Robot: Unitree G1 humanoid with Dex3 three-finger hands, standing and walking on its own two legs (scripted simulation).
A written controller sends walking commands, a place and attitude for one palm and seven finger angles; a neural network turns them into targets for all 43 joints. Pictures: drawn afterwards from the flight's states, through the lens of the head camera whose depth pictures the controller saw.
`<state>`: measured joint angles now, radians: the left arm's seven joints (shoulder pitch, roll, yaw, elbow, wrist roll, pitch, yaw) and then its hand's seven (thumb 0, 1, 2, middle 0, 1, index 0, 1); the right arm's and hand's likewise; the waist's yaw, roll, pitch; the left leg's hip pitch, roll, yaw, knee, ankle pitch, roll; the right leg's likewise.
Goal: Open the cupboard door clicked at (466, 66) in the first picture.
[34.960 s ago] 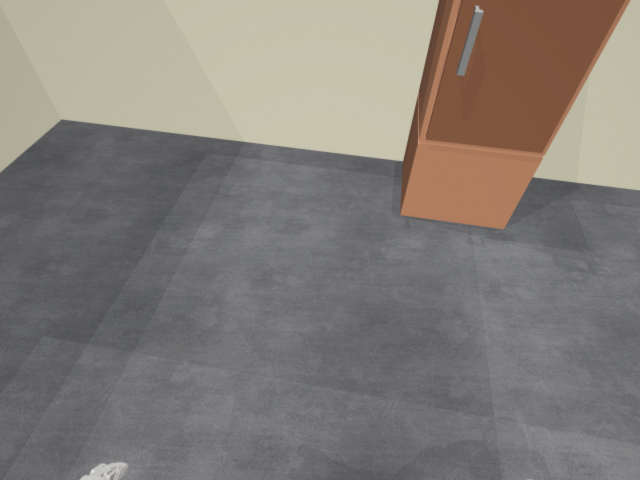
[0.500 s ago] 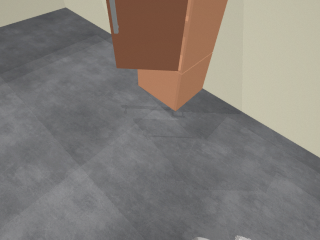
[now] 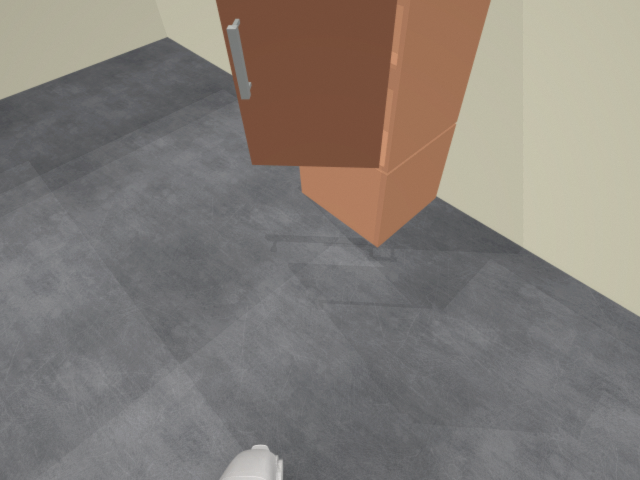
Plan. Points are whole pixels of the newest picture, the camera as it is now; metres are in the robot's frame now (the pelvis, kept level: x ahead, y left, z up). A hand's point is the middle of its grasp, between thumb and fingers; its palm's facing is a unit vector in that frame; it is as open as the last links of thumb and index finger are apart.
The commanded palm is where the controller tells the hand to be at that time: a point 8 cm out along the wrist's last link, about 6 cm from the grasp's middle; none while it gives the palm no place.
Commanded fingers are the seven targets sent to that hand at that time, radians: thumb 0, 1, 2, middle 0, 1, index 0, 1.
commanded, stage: take the last steps up to it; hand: left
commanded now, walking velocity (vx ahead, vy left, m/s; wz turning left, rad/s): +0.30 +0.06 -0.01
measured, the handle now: (241, 60) +1.03 +0.26 +0.01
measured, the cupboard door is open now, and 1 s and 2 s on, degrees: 42 42 42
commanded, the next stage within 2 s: come to a stop and stand still in 0.96 s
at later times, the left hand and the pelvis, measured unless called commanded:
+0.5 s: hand (179, 393) +0.26 +0.26 -0.17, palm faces -0.01 -0.97 -0.22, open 7.3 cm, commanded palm none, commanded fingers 0.00 0.90 0.90 -0.20 -0.30 -0.20 -0.30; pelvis +0.18 +0.07 -0.01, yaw -4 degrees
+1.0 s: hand (225, 343) +0.36 +0.20 -0.18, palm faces +0.03 -0.98 -0.18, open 7.2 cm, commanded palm none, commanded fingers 0.00 0.90 0.90 -0.20 -0.30 -0.20 -0.30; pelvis +0.36 +0.03 -0.01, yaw -1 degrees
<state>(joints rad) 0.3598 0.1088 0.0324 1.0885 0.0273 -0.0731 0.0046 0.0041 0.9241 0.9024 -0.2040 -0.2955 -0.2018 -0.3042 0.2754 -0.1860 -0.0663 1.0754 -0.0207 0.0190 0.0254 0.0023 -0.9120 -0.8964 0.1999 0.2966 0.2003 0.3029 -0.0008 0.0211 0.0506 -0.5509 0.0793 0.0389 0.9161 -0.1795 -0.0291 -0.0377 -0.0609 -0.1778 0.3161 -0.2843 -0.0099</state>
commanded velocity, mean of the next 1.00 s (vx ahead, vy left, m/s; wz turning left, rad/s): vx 0.27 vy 0.02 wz -0.02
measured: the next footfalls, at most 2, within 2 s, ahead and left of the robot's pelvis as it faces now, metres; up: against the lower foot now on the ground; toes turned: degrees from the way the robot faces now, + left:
left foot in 0.18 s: +0.20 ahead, +0.15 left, +0.00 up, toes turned +9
right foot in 0.66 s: +0.34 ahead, -0.07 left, +0.00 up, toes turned -12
